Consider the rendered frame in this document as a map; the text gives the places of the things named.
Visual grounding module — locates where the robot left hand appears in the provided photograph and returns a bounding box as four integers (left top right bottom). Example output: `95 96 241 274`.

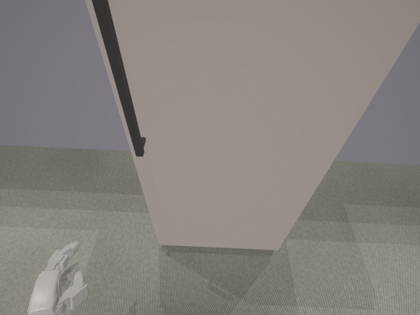
28 241 87 315

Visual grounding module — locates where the fridge door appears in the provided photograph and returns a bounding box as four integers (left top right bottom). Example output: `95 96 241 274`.
85 0 420 250

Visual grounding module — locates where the handle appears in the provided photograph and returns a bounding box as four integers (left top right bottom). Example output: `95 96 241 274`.
92 0 146 157

